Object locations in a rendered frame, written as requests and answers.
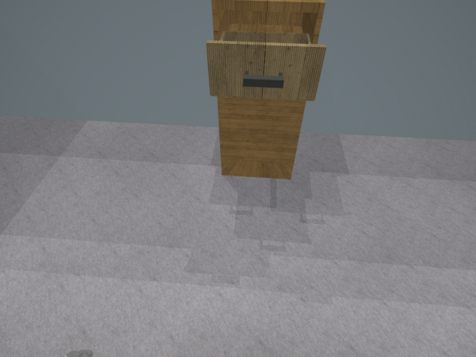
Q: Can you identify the cabinet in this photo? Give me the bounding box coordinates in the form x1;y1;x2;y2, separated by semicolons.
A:
211;0;326;179

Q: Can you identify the handle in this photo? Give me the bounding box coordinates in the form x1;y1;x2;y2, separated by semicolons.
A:
243;71;284;88

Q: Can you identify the drawer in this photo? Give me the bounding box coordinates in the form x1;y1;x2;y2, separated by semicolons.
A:
206;30;327;101

